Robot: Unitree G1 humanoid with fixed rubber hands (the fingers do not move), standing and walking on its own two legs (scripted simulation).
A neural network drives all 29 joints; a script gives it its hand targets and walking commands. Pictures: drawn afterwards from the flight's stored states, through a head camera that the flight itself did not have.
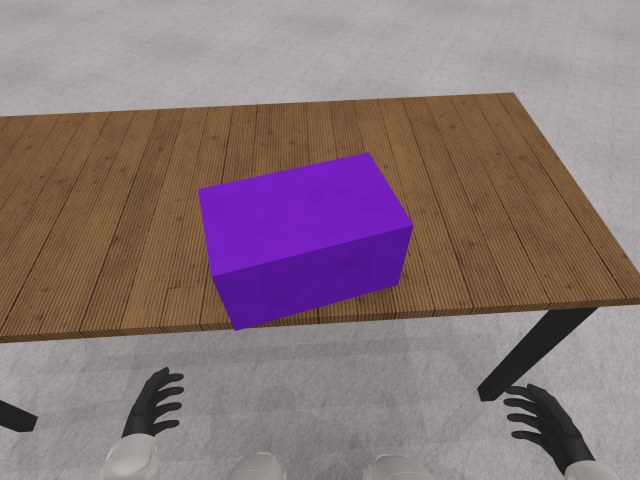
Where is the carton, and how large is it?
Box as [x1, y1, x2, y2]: [198, 152, 413, 330]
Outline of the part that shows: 368,152 198,189 211,276 235,330 397,284 413,225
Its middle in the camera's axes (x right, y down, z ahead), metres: -0.03 +0.00 +0.61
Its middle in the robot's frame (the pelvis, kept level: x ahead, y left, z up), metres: +0.44 +0.05 +0.00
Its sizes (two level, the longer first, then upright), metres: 0.275 0.165 0.153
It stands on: a table, 0.66 m high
